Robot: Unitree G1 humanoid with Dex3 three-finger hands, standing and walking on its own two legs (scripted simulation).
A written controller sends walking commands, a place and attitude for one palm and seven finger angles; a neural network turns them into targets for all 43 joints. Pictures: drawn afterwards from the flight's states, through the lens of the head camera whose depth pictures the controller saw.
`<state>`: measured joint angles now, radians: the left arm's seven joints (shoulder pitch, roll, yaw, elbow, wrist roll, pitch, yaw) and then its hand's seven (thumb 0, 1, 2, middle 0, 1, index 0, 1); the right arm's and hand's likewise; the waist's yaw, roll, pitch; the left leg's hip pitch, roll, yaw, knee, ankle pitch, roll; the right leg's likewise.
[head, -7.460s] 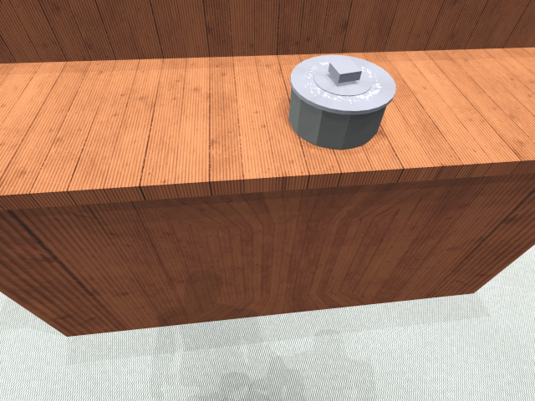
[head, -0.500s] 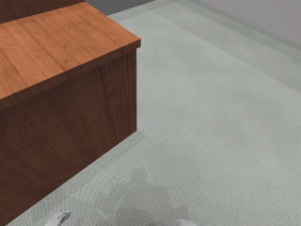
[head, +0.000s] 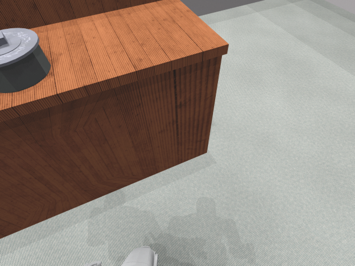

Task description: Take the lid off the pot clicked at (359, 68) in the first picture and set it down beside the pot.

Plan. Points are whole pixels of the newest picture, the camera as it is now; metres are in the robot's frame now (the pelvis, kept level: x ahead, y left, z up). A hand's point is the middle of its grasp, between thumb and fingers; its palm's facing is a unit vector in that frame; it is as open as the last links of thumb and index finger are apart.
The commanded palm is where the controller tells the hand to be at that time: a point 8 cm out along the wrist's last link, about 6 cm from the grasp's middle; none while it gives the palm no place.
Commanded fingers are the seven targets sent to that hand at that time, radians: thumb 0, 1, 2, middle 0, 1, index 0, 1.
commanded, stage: turn to face it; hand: left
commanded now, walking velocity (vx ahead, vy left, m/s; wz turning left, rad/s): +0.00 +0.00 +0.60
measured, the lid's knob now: out of the picture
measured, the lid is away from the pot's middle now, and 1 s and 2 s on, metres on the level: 0.00 0.00 0.00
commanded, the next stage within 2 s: take the last steps up to it in 0.60 s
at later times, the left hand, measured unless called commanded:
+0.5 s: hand out of the picture +0.07 +0.30 -0.16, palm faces +0.27 -0.93 -0.25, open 7.4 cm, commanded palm none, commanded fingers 0.00 0.90 0.90 -0.20 -0.30 -0.20 -0.30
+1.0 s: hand out of the picture +0.02 +0.21 -0.14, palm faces +0.42 -0.87 -0.25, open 7.4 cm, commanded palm none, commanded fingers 0.00 0.90 0.90 -0.20 -0.30 -0.20 -0.30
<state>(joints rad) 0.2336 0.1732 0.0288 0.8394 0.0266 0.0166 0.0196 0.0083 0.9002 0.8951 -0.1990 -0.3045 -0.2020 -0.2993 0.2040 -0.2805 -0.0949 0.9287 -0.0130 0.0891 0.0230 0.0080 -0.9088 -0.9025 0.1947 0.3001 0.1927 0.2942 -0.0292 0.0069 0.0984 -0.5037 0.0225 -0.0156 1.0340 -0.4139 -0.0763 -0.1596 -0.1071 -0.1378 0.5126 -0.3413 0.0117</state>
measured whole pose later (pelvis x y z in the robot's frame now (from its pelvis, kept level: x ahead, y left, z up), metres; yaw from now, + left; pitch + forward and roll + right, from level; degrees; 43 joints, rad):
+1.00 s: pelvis +0.07 +0.03 +0.01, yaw +23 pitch +0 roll +2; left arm 0.35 0.13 0.03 0.97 0.02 -0.04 0.01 0.01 0.90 0.90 -0.20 -0.30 -0.20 -0.30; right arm 0.29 -0.25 -0.08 1.01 -0.03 0.04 0.02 0.01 -0.91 -0.90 0.20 0.30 0.19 0.29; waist -0.01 0.04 0.02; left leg -0.54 0.02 -0.05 1.09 -0.25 -0.02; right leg -0.09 -0.03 -0.07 0.35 -0.26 -0.03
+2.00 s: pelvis +0.26 +0.20 +0.00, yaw +23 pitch +0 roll +2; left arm 0.12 0.13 0.04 0.95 0.02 0.00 0.04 -0.01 0.92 0.89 -0.20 -0.30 -0.20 -0.30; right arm 0.27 -0.15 -0.05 1.06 0.00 0.03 -0.04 0.01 -0.91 -0.90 0.20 0.30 0.19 0.29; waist -0.03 0.01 0.12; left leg -0.38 -0.01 0.00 0.94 -0.56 -0.03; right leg -0.35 -0.05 -0.07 0.53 -0.17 -0.03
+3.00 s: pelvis +0.13 +0.28 +0.00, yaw +21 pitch -2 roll -1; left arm 0.33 0.14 0.00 1.00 0.02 0.02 0.04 0.01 0.91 0.90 -0.19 -0.30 -0.20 -0.30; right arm 0.30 -0.16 -0.02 1.03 -0.01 0.01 -0.02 0.01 -0.92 -0.90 0.20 0.30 0.20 0.29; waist -0.02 0.01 0.02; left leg -0.27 -0.08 0.13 0.40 -0.12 0.12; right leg -0.20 0.00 0.00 0.48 -0.25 -0.02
